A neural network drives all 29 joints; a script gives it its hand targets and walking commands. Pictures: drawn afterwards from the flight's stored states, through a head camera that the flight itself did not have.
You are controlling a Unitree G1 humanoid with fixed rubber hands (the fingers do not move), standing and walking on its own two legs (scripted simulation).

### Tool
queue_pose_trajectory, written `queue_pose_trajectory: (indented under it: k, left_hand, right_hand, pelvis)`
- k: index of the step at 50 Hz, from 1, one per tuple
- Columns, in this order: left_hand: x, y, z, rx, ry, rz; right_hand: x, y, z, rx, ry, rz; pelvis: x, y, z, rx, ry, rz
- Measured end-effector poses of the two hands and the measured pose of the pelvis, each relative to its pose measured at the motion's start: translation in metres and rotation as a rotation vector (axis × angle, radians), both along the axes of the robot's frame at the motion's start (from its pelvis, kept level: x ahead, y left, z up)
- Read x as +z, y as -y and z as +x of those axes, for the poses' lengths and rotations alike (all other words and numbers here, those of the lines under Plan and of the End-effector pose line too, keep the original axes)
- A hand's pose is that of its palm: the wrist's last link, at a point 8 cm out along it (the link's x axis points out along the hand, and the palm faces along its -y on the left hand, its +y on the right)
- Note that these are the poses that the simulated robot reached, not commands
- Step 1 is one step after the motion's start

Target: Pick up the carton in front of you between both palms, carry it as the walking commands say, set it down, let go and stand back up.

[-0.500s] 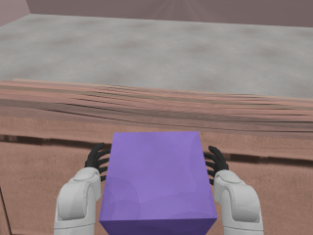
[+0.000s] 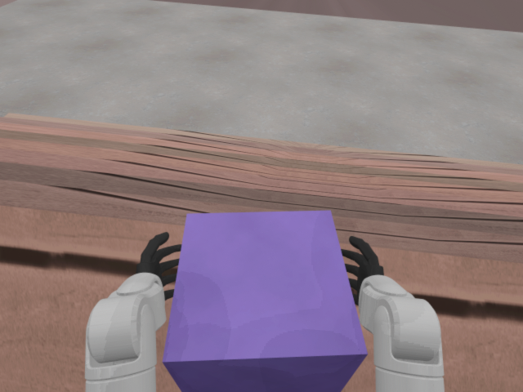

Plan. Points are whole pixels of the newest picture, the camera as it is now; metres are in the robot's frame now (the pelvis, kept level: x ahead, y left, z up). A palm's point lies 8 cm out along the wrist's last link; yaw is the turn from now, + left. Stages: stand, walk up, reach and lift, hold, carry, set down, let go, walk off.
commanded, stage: carry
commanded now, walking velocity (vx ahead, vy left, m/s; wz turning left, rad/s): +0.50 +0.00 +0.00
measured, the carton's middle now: (261, 315) +0.27 +0.00 +0.01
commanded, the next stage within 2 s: none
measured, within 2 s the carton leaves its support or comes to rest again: neither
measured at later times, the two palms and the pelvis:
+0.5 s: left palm (196, 144) +0.59 +0.14 +0.08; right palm (337, 147) +0.61 -0.16 +0.07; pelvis +0.34 -0.03 +0.00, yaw +4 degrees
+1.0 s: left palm (200, 59) +1.00 +0.18 +0.09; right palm (302, 64) +0.99 -0.12 +0.10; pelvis +0.65 +0.03 -0.01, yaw +1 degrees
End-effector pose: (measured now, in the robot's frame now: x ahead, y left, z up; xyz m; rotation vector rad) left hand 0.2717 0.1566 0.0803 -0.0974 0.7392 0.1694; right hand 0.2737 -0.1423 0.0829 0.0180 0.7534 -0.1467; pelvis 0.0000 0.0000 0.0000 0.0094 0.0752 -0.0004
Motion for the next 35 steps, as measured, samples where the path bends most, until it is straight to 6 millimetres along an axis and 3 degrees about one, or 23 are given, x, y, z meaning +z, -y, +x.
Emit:
queue_pose_trajectory:
  k: [4, 8, 15, 21, 26, 30, 35]
  left_hand:
    - [0.002, 0.000, 0.046, -0.041, -0.043, 0.004]
    - [0.014, 0.001, 0.096, -0.062, -0.006, 0.005]
    - [0.027, 0.003, 0.187, -0.032, 0.069, 0.024]
    - [0.013, 0.015, 0.279, 0.008, 0.078, 0.058]
    - [0.002, 0.017, 0.332, 0.048, -0.031, 0.054]
    - [0.013, 0.015, 0.375, 0.063, -0.026, 0.060]
    - [0.032, 0.012, 0.447, 0.049, 0.048, 0.060]
  right_hand:
    - [0.002, 0.000, 0.034, -0.036, -0.044, -0.007]
    - [0.016, 0.001, 0.080, -0.051, -0.008, -0.012]
    - [0.028, 0.003, 0.183, -0.015, 0.068, -0.001]
    - [0.003, 0.015, 0.287, 0.024, 0.078, 0.035]
    - [-0.008, 0.016, 0.351, 0.061, -0.030, 0.035]
    - [0.002, 0.014, 0.399, 0.080, -0.025, 0.037]
    - [0.019, 0.011, 0.465, 0.062, 0.049, 0.041]
  pelvis:
    - [0.017, -0.009, 0.043, -0.007, -0.010, -0.023]
    - [0.026, -0.012, 0.091, 0.003, -0.017, -0.041]
    - [0.020, -0.002, 0.192, 0.017, -0.009, -0.034]
    - [-0.008, 0.019, 0.293, 0.050, 0.022, -0.033]
    - [0.008, 0.030, 0.348, 0.076, 0.008, -0.012]
    - [0.021, 0.031, 0.394, 0.071, 0.000, 0.010]
    - [0.024, 0.023, 0.457, 0.052, 0.000, 0.014]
